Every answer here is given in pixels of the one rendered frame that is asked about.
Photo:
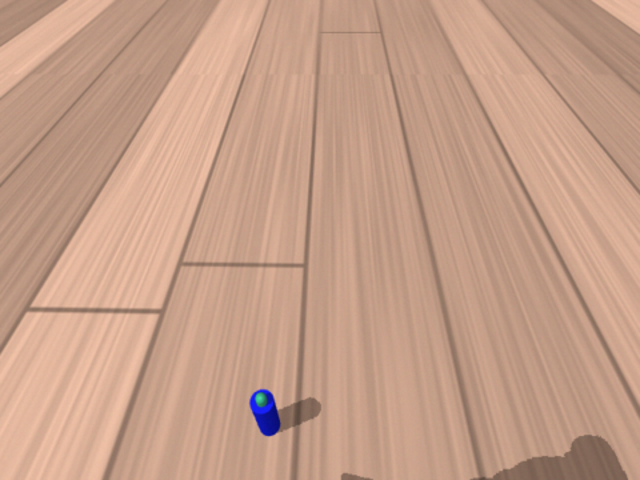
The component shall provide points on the bottle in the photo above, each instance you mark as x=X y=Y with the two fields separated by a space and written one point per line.
x=265 y=412

